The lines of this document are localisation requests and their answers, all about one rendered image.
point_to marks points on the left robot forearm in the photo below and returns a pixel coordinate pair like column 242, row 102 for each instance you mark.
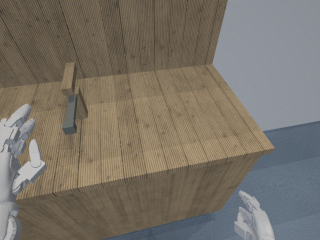
column 10, row 226

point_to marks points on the tap lever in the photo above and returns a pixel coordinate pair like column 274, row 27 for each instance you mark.
column 69, row 126

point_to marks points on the right robot hand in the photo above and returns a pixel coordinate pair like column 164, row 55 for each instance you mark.
column 257, row 225

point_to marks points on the counter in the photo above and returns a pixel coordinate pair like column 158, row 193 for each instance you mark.
column 160, row 136

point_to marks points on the left robot hand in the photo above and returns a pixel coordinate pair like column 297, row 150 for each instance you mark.
column 13, row 135

